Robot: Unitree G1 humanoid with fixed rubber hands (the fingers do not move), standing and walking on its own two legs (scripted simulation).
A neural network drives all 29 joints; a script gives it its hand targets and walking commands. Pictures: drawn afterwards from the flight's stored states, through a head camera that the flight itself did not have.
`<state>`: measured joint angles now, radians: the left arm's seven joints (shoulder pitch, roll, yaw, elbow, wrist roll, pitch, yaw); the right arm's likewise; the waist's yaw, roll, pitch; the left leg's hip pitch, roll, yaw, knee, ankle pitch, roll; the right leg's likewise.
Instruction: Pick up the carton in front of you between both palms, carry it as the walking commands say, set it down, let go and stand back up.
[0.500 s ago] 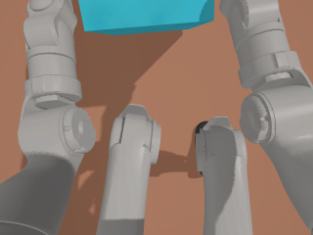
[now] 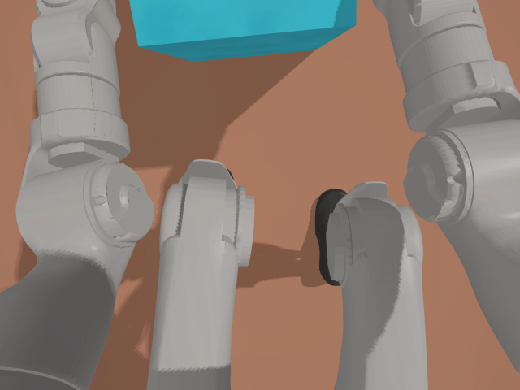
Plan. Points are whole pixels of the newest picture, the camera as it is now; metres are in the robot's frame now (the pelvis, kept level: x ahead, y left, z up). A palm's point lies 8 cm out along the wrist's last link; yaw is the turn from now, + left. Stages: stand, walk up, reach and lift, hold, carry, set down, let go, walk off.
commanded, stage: set down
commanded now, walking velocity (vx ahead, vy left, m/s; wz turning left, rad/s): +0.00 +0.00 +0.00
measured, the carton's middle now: out of the picture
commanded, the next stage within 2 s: let go in 1.76 s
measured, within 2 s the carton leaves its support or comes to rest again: neither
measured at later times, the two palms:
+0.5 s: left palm out of the picture +0.50 +0.26 -0.20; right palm out of the picture +0.57 -0.05 -0.20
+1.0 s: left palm out of the picture +0.50 +0.31 -0.08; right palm out of the picture +0.59 -0.04 -0.09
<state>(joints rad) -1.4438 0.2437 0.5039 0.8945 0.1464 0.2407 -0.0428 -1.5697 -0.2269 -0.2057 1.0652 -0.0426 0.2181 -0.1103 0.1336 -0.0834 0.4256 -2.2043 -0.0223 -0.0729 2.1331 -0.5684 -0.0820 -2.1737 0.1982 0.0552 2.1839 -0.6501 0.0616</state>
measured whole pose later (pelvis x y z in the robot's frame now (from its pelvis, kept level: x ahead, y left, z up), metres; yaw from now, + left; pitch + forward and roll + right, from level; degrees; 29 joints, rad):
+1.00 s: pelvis -0.01 +0.00 +0.02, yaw +3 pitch +36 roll +0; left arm -1.44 0.37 0.29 0.99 -0.12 0.18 0.06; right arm -1.55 -0.34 -0.13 1.07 0.08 0.24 -0.12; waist 0.13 -0.05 0.31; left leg -2.16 -0.01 -0.04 2.04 -0.50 -0.03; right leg -2.09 0.08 0.02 2.11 -0.65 0.03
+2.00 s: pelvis +0.04 +0.02 +0.28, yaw +3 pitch +43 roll -2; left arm -0.91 0.29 0.36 0.72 0.08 0.20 -0.11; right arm -1.00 -0.15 -0.27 0.73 -0.11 0.25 -0.13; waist 0.08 -0.03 -0.02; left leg -1.48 -0.01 -0.05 0.99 -0.26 -0.01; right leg -1.41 0.07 0.07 1.01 -0.34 0.03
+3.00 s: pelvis +0.15 -0.01 +0.39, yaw +6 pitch -1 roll +1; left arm 0.22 0.20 0.05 0.41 0.02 0.11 -0.06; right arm 0.25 -0.20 -0.03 0.40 0.01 0.10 0.05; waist -0.01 -0.03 0.07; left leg -0.13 0.00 -0.06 0.41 -0.25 -0.04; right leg -0.07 0.03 0.05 0.44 -0.34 -0.04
